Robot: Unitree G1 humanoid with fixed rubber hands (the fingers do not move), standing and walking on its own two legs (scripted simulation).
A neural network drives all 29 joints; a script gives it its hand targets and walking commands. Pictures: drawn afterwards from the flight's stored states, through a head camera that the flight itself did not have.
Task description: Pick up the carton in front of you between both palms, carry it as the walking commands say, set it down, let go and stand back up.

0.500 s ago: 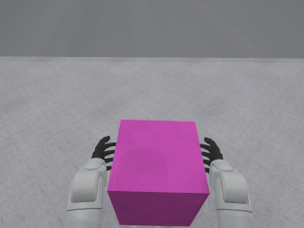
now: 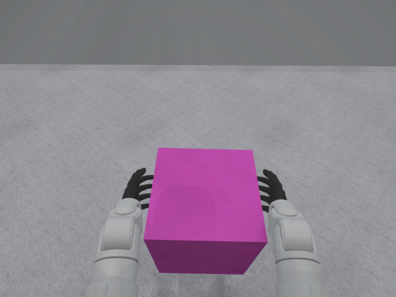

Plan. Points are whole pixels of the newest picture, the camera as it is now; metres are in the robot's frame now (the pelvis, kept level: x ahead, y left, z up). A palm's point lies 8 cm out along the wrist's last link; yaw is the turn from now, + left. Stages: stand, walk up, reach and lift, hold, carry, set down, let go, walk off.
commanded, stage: carry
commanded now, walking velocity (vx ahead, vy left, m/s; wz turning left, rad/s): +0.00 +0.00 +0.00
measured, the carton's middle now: (203, 214) +0.31 +0.00 -0.04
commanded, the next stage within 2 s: hold in 0.26 s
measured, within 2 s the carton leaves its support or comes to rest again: neither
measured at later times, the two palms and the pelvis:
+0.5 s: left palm (110, 221) +0.25 +0.18 +0.04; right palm (259, 203) +0.29 -0.11 +0.04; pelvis -0.01 -0.01 +0.01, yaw +8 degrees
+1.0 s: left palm (126, 218) +0.25 +0.15 +0.06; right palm (273, 195) +0.31 -0.15 +0.05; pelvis -0.01 -0.06 +0.01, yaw +12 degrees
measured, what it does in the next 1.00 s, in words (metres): shifts its weight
